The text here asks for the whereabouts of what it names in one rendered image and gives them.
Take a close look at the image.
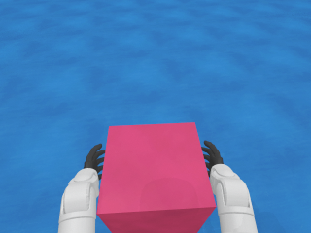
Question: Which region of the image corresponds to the robot left hand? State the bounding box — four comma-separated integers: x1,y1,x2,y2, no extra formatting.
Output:
84,143,106,180

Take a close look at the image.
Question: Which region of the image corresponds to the carton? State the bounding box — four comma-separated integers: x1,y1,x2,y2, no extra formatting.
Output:
96,122,217,233

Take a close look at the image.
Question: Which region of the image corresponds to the left robot forearm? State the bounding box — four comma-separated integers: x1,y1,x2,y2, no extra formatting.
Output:
57,168,99,233

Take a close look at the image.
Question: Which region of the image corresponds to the robot right hand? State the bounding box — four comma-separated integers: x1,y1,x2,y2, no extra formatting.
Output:
201,140,224,178

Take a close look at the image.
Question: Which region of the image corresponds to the right robot forearm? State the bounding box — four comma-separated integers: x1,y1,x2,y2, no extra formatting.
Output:
210,164,258,233

